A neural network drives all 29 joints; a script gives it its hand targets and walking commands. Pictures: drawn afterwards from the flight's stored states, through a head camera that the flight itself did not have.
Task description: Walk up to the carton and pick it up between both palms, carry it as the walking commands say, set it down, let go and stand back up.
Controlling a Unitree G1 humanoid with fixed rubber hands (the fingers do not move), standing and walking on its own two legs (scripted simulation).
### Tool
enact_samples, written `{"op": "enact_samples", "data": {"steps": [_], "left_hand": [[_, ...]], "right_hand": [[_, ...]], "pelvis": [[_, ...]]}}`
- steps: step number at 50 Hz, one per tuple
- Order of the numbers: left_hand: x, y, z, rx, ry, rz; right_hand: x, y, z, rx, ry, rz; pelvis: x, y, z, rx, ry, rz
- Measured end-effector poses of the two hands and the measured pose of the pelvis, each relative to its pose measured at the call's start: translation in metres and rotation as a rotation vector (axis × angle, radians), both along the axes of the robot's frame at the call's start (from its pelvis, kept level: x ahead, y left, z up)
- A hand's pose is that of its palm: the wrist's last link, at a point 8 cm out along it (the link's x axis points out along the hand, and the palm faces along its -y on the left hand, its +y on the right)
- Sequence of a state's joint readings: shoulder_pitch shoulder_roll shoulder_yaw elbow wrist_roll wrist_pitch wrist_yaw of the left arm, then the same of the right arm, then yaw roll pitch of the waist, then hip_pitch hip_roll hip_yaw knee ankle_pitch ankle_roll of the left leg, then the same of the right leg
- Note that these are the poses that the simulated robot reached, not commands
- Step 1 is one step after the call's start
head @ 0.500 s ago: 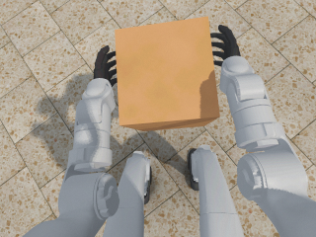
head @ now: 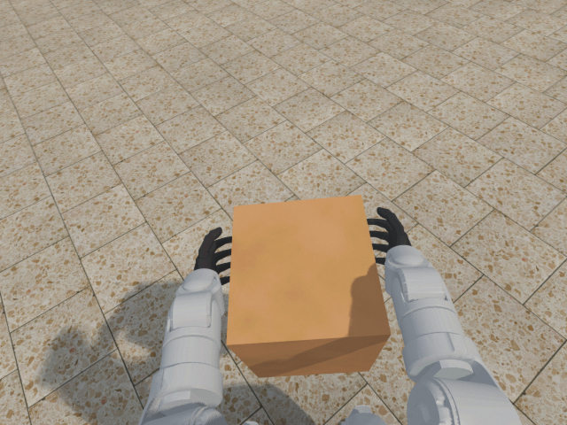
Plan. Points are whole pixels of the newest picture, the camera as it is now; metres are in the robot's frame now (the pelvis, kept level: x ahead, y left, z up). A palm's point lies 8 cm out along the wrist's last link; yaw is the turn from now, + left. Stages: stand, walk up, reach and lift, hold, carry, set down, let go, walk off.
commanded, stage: reach and lift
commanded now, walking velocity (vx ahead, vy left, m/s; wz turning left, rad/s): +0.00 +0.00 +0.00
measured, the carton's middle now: (305, 294) +0.35 +0.01 -0.08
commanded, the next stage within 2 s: hold in 1.86 s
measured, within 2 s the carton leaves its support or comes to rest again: neither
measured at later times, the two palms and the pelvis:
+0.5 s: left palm (190, 262) +0.33 +0.15 +0.08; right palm (412, 244) +0.35 -0.13 +0.08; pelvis +0.02 +0.01 +0.03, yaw +0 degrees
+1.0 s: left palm (183, 266) +0.31 +0.15 +0.10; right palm (418, 249) +0.33 -0.13 +0.09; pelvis +0.01 +0.01 +0.03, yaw +0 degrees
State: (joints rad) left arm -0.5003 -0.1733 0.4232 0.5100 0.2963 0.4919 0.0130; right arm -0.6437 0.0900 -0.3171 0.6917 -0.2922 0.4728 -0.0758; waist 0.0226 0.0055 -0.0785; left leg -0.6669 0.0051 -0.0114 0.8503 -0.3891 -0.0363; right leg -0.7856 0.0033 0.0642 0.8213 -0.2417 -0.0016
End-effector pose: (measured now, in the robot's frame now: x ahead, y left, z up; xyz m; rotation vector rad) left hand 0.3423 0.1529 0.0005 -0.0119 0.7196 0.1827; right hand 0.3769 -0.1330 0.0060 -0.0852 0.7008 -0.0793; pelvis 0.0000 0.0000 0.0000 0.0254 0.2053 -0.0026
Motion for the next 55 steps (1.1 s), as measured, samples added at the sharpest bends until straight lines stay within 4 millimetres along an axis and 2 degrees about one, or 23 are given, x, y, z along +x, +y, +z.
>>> {"op": "enact_samples", "data": {"steps": [12, 21, 29, 42, 55], "left_hand": [[-0.008, -0.002, 0.034, 0.012, -0.010, -0.021], [-0.012, 0.000, 0.066, 0.007, -0.035, -0.018], [-0.022, 0.004, 0.086, 0.009, -0.047, -0.014], [-0.036, 0.003, 0.092, 0.003, -0.042, -0.016], [-0.029, 0.001, 0.096, 0.014, -0.044, -0.016]], "right_hand": [[-0.016, -0.003, 0.031, 0.035, -0.014, -0.043], [-0.022, -0.001, 0.061, 0.039, -0.040, -0.047], [-0.032, 0.002, 0.080, 0.042, -0.052, -0.044], [-0.045, 0.002, 0.089, 0.039, -0.048, -0.049], [-0.041, 0.001, 0.087, 0.052, -0.050, -0.050]], "pelvis": [[0.021, 0.004, 0.023, -0.006, -0.100, -0.002], [0.025, 0.006, 0.031, -0.010, -0.192, -0.004], [0.023, 0.008, 0.034, -0.013, -0.271, -0.005], [0.013, 0.008, 0.034, -0.014, -0.320, -0.006], [0.013, 0.007, 0.034, -0.014, -0.319, -0.005]]}}
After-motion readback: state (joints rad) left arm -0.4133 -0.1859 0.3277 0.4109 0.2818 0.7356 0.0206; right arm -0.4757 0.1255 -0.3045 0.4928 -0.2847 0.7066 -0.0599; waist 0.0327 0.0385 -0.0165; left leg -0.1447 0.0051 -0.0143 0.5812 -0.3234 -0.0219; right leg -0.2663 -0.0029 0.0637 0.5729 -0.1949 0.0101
